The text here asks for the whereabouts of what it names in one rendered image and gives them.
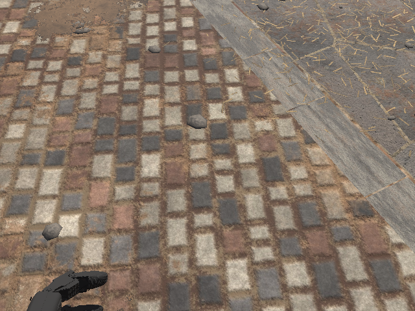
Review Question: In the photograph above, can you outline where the robot left hand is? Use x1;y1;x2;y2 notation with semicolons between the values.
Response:
27;270;108;311

